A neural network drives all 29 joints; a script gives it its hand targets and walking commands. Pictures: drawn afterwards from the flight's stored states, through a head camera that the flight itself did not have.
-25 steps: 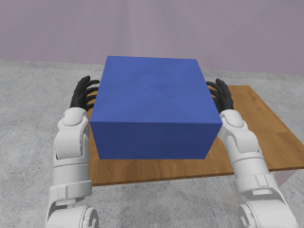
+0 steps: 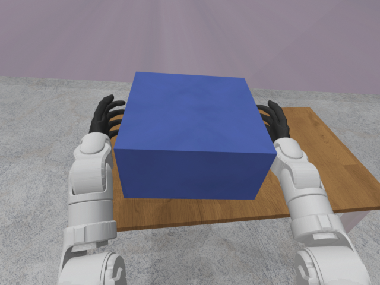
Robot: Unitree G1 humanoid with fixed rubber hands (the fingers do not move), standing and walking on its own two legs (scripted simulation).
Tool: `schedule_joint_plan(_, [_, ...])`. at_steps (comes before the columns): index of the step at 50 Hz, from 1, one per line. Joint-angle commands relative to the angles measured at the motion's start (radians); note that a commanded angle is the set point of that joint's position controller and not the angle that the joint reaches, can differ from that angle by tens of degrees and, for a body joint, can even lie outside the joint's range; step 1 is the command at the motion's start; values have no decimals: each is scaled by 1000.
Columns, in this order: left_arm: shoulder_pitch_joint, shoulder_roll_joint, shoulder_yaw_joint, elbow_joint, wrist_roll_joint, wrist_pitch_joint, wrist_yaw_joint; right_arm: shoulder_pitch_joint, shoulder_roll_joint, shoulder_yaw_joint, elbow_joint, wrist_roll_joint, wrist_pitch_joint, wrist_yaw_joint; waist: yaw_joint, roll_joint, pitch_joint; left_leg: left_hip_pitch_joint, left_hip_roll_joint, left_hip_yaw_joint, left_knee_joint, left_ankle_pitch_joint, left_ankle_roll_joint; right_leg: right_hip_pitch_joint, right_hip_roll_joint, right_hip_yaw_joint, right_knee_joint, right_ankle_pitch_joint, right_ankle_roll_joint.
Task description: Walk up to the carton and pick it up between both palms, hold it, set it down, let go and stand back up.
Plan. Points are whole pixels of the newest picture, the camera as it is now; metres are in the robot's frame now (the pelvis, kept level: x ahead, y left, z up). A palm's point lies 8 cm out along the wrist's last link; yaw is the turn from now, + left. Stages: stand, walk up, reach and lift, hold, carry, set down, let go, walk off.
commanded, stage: hold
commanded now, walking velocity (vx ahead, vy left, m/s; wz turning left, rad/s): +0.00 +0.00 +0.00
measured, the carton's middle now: (191, 131) +0.41 +0.00 +0.15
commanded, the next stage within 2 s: none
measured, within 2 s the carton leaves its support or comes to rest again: neither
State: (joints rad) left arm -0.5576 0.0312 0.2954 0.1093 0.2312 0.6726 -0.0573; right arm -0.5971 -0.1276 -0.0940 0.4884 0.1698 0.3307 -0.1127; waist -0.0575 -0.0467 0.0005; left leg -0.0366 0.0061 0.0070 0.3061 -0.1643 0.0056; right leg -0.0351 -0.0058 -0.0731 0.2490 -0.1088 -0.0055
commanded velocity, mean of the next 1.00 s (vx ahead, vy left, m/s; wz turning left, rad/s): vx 0.00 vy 0.00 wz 0.00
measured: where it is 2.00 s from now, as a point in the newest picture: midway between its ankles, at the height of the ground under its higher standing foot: outside the picture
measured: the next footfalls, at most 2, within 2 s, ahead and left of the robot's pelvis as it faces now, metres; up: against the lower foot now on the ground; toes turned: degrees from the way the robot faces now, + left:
none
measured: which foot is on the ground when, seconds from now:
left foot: down 0.00-1.00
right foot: down 0.00-1.00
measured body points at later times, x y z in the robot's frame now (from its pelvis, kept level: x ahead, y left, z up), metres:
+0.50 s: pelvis +0.00 +0.00 +0.00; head -0.04 +0.03 +0.45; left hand +0.37 +0.18 +0.18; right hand +0.37 -0.18 +0.17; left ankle +0.01 +0.11 -0.75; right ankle +0.03 -0.11 -0.75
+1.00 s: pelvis +0.01 +0.00 +0.00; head -0.03 +0.03 +0.45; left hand +0.37 +0.19 +0.17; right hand +0.38 -0.18 +0.17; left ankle +0.01 +0.11 -0.75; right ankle +0.03 -0.11 -0.75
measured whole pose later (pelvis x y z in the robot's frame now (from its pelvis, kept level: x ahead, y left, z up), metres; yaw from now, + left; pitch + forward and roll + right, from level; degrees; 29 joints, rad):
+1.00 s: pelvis +0.01 +0.00 +0.00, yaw +0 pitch -6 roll -1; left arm -0.50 0.03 0.28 0.07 0.20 0.68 -0.05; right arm -0.56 -0.13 -0.07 0.43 0.19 0.38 -0.13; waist -0.06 -0.05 0.00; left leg -0.04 0.01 0.00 0.33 -0.19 0.00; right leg -0.03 0.00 -0.08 0.25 -0.12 0.00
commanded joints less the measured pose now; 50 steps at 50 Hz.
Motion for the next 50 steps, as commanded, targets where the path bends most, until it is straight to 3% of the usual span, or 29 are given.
schedule_joint_plan(1, [-558, -470, -441, -100, -140, -47, -138, -751, 533, 378, -325, 78, -70, 119, -7, 44, -355, -1, -51, 22, -33, 181, -18, 166, 47, 9, 3, 118, 22])
schedule_joint_plan(23, [-538, -475, -471, -144, -149, -49, -129, -729, 522, 397, -359, 93, -72, 117, -9, 55, -362, 21, -49, 16, -19, 233, -30, 160, 52, 6, 7, 146, 19])
schedule_joint_plan(24, [-509, -419, -371, 36, -100, -28, -138, -704, 488, 344, -219, 47, -34, 122, 9, 33, -157, -84, -50, 30, -73, 58, -12, 130, 36, 14, -28, -8, 17])
schedule_joint_plan(27, [-557, -485, -432, -72, -148, -30, -143, -740, 529, 348, -291, 63, -49, 139, -5, 58, -329, -67, -33, 22, -70, 85, -19, 165, 43, 15, 2, 31, 7])
schedule_joint_plan(30, [-605, -499, -500, -138, -205, -67, -132, -796, 564, 402, -410, 94, -64, 121, -20, 56, -470, -12, -51, 15, 0, 244, -41, 205, 55, 17, 29, 211, 21])
schedule_joint_plan(33, [-577, -489, -497, -128, -200, -81, -123, -762, 561, 421, -420, 110, -54, 115, -15, 66, -474, -3, -56, 10, 17, 296, -51, 210, 54, 19, 34, 252, 26])
schedule_joint_plan(34, [-589, -480, -487, -117, -192, -81, -120, -764, 547, 414, -404, 105, -47, 113, -16, 73, -464, -16, -56, 10, 7, 261, -52, 202, 47, 28, 29, 221, 26])
schedule_joint_plan(37, [-520, -464, -451, -92, -161, -68, -125, -713, 542, 417, -374, 100, -32, 114, -1, 48, -395, -30, -52, 9, -9, 259, -40, 213, 48, 32, 22, 223, 25])
schedule_joint_plan(38, [-498, -462, -449, -118, -156, -65, -127, -682, 536, 424, -370, 108, -29, 111, 4, 46, -393, -39, -54, 8, -10, 268, -42, 233, 49, 31, 30, 234, 25])
schedule_joint_plan(40, [-512, -464, -479, -181, -175, -65, -127, -669, 536, 445, -398, 131, -28, 102, -16, 57, -432, -10, -55, 3, 9, 334, -58, 255, 53, 27, 42, 308, 30])
schedule_joint_plan(42, [-499, -469, -481, -199, -181, -58, -126, -660, 532, 449, -425, 138, -22, 103, -11, 55, -414, 5, -51, -3, 18, 373, -65, 236, 65, 20, 42, 304, 24])
schedule_joint_plan(45, [-487, -450, -450, -150, -160, -40, -130, -671, 514, 426, -405, 127, -8, 104, 0, 50, -349, -17, -55, 9, -6, 289, -55, 202, 60, 21, 24, 222, 22])
schedule_joint_plan(47, [-568, -453, -480, -208, -181, -51, -127, -689, 524, 413, -380, 114, -12, 112, -17, 71, -363, -15, -44, 5, -14, 258, -59, 175, 54, 16, 23, 174, 12])
schedule_joint_plan(48, [-555, -451, -468, -146, -167, -43, -128, -675, 511, 392, -342, 101, -6, 117, -16, 69, -308, -19, -43, 7, -28, 209, -56, 145, 50, 17, 10, 127, 11])
schedule_joint_plan(50, [-543, -470, -483, -187, -189, -39, -131, -706, 529, 417, -417, 122, -17, 117, -11, 57, -372, -14, -42, 2, -5, 265, -52, 187, 52, 23, 21, 193, 9])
